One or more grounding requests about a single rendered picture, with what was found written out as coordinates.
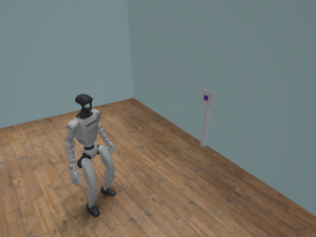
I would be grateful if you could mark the right robot forearm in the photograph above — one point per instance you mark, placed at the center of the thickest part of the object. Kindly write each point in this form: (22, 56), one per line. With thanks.
(71, 157)

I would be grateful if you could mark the robot right upper arm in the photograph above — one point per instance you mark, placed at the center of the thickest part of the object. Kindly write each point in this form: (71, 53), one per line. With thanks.
(72, 126)

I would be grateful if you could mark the panel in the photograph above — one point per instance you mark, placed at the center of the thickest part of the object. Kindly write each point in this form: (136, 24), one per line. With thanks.
(208, 104)

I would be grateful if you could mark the left robot shin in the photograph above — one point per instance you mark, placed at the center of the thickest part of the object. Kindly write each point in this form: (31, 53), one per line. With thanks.
(107, 182)

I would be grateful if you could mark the left robot thigh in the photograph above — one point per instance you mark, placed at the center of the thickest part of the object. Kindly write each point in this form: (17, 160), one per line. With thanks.
(107, 159)

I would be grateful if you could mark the robot left hand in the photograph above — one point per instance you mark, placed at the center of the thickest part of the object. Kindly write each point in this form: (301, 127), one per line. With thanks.
(111, 148)

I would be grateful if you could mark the robot right hand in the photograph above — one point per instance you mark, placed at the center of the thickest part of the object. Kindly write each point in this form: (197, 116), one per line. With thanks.
(75, 178)

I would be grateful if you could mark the robot left upper arm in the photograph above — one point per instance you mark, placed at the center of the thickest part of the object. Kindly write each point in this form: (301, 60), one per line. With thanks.
(98, 113)

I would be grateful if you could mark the left robot forearm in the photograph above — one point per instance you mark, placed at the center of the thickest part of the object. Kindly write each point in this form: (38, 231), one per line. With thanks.
(103, 135)

